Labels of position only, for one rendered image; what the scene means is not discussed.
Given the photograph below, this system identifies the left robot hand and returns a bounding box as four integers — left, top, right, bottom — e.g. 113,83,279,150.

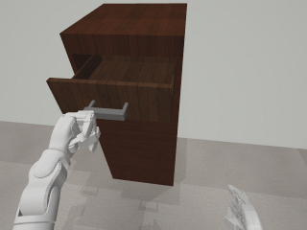
48,110,101,159

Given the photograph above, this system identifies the right robot hand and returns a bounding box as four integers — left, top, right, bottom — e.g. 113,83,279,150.
224,184,263,230

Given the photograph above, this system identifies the robot left forearm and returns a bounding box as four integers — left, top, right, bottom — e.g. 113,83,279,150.
12,149,71,230

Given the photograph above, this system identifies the drawer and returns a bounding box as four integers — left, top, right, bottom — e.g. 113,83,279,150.
46,55,177,123

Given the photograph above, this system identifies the handle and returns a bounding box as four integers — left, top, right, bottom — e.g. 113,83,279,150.
83,100,129,121

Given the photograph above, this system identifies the cabinet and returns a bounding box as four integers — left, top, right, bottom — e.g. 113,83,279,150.
59,3,187,187

